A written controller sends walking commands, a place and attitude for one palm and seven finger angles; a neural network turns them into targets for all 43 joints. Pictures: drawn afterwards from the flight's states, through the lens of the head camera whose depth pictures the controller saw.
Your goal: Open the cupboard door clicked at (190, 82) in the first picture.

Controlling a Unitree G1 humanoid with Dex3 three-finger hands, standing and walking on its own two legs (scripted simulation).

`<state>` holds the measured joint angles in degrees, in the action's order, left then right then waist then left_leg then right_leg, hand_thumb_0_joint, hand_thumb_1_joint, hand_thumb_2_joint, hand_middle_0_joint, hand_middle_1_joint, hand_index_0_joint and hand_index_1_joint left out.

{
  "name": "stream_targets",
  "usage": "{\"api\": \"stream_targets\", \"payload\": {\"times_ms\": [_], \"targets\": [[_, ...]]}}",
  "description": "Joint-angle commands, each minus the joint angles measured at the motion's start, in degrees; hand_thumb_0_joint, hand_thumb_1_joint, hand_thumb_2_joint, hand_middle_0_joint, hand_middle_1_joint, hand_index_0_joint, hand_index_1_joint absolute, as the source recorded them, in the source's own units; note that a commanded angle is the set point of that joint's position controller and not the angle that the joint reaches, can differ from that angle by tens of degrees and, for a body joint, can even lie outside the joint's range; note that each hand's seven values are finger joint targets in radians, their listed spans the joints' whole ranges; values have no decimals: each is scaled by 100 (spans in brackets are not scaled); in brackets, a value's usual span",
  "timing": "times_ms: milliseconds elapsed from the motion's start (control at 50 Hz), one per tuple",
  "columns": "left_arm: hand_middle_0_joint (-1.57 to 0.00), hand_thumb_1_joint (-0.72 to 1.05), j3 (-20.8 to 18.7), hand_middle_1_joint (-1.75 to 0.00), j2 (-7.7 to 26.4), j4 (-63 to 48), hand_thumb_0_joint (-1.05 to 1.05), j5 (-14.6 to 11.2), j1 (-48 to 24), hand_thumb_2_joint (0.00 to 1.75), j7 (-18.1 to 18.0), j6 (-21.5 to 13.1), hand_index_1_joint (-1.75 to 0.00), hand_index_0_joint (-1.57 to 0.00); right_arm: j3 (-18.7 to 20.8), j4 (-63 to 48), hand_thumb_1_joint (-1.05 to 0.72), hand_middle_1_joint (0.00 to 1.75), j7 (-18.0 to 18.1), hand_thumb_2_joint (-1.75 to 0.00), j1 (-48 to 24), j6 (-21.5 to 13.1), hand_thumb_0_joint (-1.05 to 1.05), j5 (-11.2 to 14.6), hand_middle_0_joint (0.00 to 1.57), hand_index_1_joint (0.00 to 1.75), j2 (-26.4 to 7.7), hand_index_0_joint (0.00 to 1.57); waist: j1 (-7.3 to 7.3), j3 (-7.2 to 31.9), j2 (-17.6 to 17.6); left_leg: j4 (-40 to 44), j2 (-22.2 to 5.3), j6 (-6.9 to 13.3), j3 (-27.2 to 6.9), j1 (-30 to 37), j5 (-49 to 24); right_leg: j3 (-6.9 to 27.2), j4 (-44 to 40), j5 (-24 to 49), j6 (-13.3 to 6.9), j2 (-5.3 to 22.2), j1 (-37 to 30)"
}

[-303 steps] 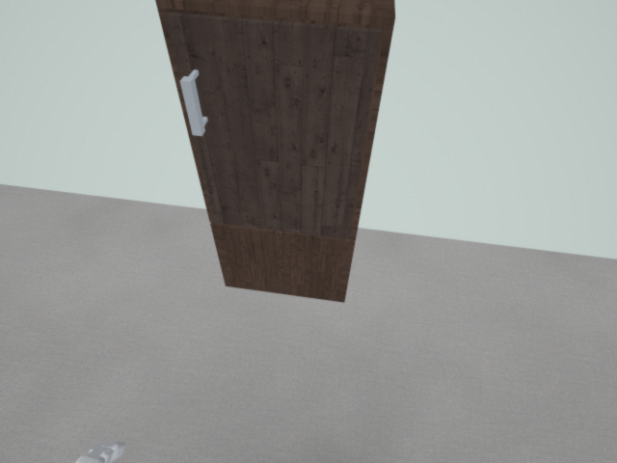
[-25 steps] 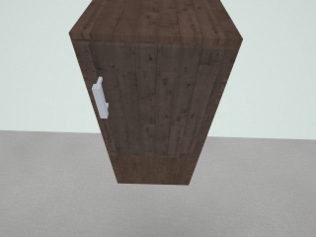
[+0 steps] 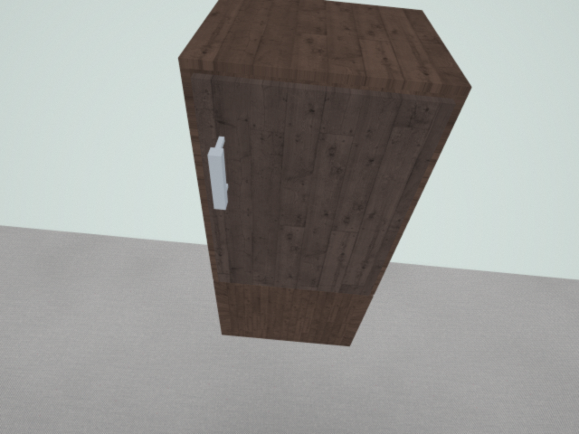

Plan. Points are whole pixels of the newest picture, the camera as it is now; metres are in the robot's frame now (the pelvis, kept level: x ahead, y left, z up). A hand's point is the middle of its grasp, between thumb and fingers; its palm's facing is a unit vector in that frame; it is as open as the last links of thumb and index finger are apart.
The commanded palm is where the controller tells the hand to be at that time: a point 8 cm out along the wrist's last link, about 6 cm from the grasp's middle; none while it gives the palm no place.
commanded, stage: come to a stop and stand still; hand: left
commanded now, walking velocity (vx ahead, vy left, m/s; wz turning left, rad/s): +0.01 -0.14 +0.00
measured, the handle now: (220, 173) +0.55 +0.17 +0.04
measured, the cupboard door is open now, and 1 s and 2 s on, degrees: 0 0 0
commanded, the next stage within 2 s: look again from close up in 0.14 s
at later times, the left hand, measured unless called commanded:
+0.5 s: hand out of the picture -0.01 +0.14 -0.18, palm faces +0.04 -0.98 -0.17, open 7.3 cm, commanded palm none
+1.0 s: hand out of the picture -0.08 +0.16 -0.18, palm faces +0.05 -0.99 -0.16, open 7.4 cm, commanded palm none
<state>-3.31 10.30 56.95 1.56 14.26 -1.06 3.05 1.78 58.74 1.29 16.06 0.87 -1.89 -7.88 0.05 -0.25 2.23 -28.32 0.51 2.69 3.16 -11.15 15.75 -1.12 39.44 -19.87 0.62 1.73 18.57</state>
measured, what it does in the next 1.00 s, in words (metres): steps on the spot: right foot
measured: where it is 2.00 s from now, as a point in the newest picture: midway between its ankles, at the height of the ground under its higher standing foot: outside the picture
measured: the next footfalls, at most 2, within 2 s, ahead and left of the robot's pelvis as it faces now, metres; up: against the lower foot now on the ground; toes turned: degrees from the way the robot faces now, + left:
right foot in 0.12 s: +0.02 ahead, -0.13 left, +0.00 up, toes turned -3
left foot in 1.50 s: +0.07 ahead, +0.12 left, +0.00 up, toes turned +7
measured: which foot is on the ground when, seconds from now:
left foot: down 0.00-1.00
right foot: up 0.00-0.10, down 0.12-1.00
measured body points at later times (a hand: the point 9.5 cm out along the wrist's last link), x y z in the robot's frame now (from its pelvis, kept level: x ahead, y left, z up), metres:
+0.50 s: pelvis -0.02 -0.02 -0.01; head -0.05 -0.02 +0.44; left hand -0.02 +0.19 -0.16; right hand -0.01 -0.26 -0.16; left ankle +0.00 +0.09 -0.74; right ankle -0.02 -0.12 -0.74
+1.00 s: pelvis -0.05 +0.00 +0.00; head -0.08 +0.01 +0.45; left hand -0.08 +0.22 -0.16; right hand -0.07 -0.22 -0.15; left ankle +0.00 +0.09 -0.74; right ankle -0.02 -0.12 -0.73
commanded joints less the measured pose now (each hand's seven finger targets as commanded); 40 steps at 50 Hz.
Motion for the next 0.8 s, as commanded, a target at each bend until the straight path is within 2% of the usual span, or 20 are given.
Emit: {"api": "stream_targets", "payload": {"times_ms": [0, 20, 60, 100, 120, 140, 160, 200, 220, 240, 260, 280, 300, 340, 400, 420, 500, 580, 700, 780], "targets": [[-20, 90, 107, -30, 64, -172, 0, -27, 36, 90, 48, -218, -30, -20, 139, -175, -90, 30, 104, -90, 176, -154, 0, 18, 20, 30, -886, 20, -115, -584, -863, 1620, -1425, 491, -1399, 12, 19, -76, -515, -212, 43, 37, 141], [-20, 90, 125, -30, 65, -125, 0, -33, 92, 90, 46, -239, -30, -20, 145, -110, -90, 30, 114, -90, 224, -156, 0, 30, 20, 30, -856, 20, -111, -505, -804, 1414, -1384, 473, -1296, 276, -646, -80, -908, -83, 47, 33, 82], [-20, 90, 126, -30, 103, 38, 0, -60, 401, 90, 22, -273, -30, -20, 140, -22, -90, 30, 146, -90, 349, -161, 0, 72, 20, 30, -865, 20, -58, -204, -595, 900, -1247, 303, -1122, 419, -1706, -84, -1766, 738, 22, 30, -516], [-20, 90, 117, -30, 254, 192, 0, -69, 713, 90, -37, -301, -30, -20, 106, 36, -90, 30, 143, -90, 344, -179, 0, 127, 20, 30, -749, 20, -33, -31, -210, 570, -972, 51, -750, 32, -1824, 284, -1808, 1737, -126, 335, -1156], [-20, 90, 134, -30, 280, 234, 0, -76, 768, 90, -57, -308, -30, -20, 86, 46, -90, 30, 130, -90, 293, -189, 0, 143, 20, 30, -659, 20, -28, -6, -260, 583, -851, -20, -615, -48, -1656, 364, -1745, 2135, -200, 477, -1238], [-20, 90, 154, -30, 314, 276, 0, -68, 825, 90, -64, -308, -30, -20, 66, 74, -90, 30, 117, -90, 266, -191, 0, 149, 20, 30, -614, 20, -28, 34, -278, 591, -776, -55, -554, 23, -1475, 365, -1672, 2180, -234, 555, -1171], [-20, 90, 153, -30, 298, 308, 0, -62, 765, 90, -61, -330, -30, -20, 52, 128, -90, 30, 118, -90, 250, -153, 0, 131, 20, 30, -629, 20, -65, 44, 256, 563, -737, -108, -465, 84, -1118, 419, -1723, 1949, -242, 455, -1046], [-20, 90, 206, -30, 220, 345, 0, -85, 671, 90, -72, -344, -30, -20, 21, 234, -90, 30, 105, -90, 255, -125, 0, 130, 20, 30, -569, 20, -94, -177, 289, 711, -675, -139, -437, 149, -696, 473, -1933, 1388, -235, 477, -734], [-20, 90, 258, -30, 1016, -92, 0, 80, 555, 90, -76, -426, -30, -20, 1, -258, -90, 30, 35, -90, 253, -269, 0, 75, 20, 30, -1078, 20, -167, -707, 464, 574, -550, -172, -702, -28, -1428, 218, -1651, 1678, -219, 264, -534], [-20, 90, 171, -30, 463, -76, 0, 24, 739, 90, -112, -392, -30, -20, 81, -344, -90, 30, 82, -90, 406, -381, 0, 29, 20, 30, -1058, 20, -125, 216, -69, 267, -795, -144, -688, 106, -1861, 224, -1217, 1435, -209, 372, -734], [-20, 90, 195, -30, 363, -4, 0, 14, 764, 90, -131, -385, -30, -20, 72, -217, -90, 30, 135, -90, 394, -378, 0, 29, 20, 30, -891, 20, -100, 541, -344, 250, -839, -69, -746, 275, -2046, 256, -1210, 1409, -279, 301, -756], [-20, 90, 243, -30, 376, -34, 0, -22, 823, 90, -120, -386, -30, -20, 44, -221, -90, 30, 160, -90, 398, -356, 0, 54, 20, 30, -866, 20, -69, 613, -524, 180, -810, -21, -725, 305, -1825, 256, -1298, 1374, -303, 307, -781], [-20, 90, 215, -30, 382, -77, 0, -26, 882, 90, -103, -376, -30, -20, 44, -285, -90, 30, 168, -90, 393, -322, 0, 66, 20, 30, -809, 20, -73, 501, -571, 185, -759, -12, -702, 110, -1245, 308, -1391, 1152, -326, 320, -706], [-20, 90, 204, -30, 430, -98, 0, -11, 899, 90, -94, -358, -30, -20, 28, -356, -90, 30, 141, -90, 326, -233, 0, 61, 20, 30, -703, 20, -67, -117, -80, 26, -557, -13, -522, -445, -450, 540, -1669, 826, -387, 432, -502], [-20, 90, 168, -30, 565, -220, 0, -29, 789, 90, -110, -388, -30, -20, 26, -346, -90, 30, 86, -90, 447, -167, 0, 76, 20, 30, -649, 20, -133, -686, 57, -7, -379, -95, -396, -644, -108, 836, -2100, -95, -492, 574, 44], [-20, 90, 188, -30, 536, -217, 0, -34, 827, 90, -121, -409, -30, -20, -10, -317, -90, 30, 57, -90, 472, -154, 0, 67, 20, 30, -555, 20, -119, -703, 101, -6, -367, -98, -377, -557, -162, 827, -2175, -128, -492, 594, 67], [-20, 90, 180, -30, 601, -219, 0, -65, 778, 90, -134, -462, -30, -20, -13, -276, -90, 30, 39, -90, 455, -190, 0, 85, 20, 30, -674, 20, -95, -704, -203, 245, -447, -85, -500, -507, -353, 723, -2082, 163, -437, 483, -39], [-20, 90, 221, -30, 544, -169, 0, -75, 847, 90, -143, -456, -30, -20, -47, -218, -90, 30, 23, -90, 432, -189, 0, 96, 20, 30, -649, 20, -33, -657, -309, 446, -492, -102, -526, -555, -279, 631, -2089, 327, -363, 450, -271], [-20, 90, 227, -30, 554, -122, 0, -68, 823, 90, -139, -446, -30, -20, -43, -122, -90, 30, -8, -90, 421, -156, 0, 105, 20, 30, -669, 20, -44, -599, -77, 579, -469, -130, -528, -516, -36, 636, -2270, -44, -291, 472, -257], [-20, 90, 236, -30, 491, -83, 0, -61, 843, 90, -147, -425, -30, -20, -41, -34, -90, 30, -20, -90, 464, -138, 0, 104, 20, 30, -640, 20, -46, -614, -120, 695, -492, -133, -572, -557, 143, 595, -2288, -185, -256, 445, -215]]}}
